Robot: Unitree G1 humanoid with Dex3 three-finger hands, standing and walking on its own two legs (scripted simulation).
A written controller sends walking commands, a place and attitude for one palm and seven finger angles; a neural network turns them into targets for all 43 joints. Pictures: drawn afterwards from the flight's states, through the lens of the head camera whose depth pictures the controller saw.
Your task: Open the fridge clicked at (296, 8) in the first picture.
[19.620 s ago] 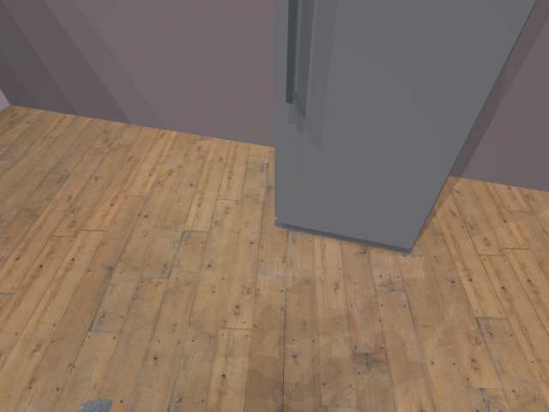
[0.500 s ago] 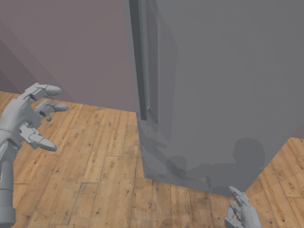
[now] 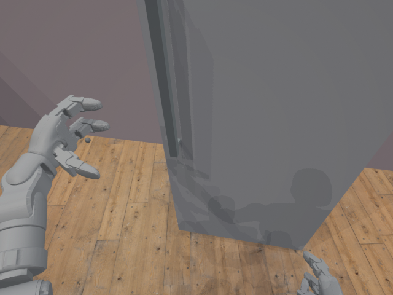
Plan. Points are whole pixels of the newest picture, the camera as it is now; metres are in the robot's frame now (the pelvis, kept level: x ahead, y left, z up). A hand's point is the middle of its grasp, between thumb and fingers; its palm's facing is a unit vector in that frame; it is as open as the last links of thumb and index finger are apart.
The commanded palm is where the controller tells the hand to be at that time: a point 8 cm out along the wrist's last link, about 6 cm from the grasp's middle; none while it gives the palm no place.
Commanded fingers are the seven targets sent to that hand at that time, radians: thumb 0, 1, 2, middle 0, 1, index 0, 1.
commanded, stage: move the hooked fingers beside the handle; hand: left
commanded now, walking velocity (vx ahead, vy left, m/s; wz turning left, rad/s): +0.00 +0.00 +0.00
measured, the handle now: (167, 80) +0.52 +0.11 +0.19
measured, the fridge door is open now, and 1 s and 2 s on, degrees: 0 0 0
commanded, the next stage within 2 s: feel for the door with the fingertips in 1.74 s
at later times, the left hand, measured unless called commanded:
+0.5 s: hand (114, 116) +0.41 +0.20 +0.18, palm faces -0.09 -1.00 -0.02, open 14.0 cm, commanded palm +0.39 +0.26 +0.18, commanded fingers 0.00 -0.50 0.30 -0.30 -1.20 -0.30 -1.20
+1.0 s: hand (135, 99) +0.47 +0.18 +0.18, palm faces -0.09 -1.00 +0.00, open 14.0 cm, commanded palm +0.45 +0.23 +0.17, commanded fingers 0.00 -0.50 0.30 -0.30 -1.20 -0.30 -1.20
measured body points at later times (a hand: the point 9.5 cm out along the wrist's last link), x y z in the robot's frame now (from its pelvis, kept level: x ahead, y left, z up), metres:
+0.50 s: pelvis +0.00 +0.00 +0.00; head +0.01 -0.01 +0.45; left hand +0.41 +0.26 +0.18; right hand +0.11 -0.26 -0.10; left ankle -0.01 +0.12 -0.74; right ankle -0.01 -0.11 -0.74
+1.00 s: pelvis -0.01 +0.01 +0.00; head +0.04 +0.00 +0.44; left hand +0.47 +0.23 +0.18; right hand +0.04 -0.26 -0.12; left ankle -0.01 +0.12 -0.74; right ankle -0.01 -0.11 -0.74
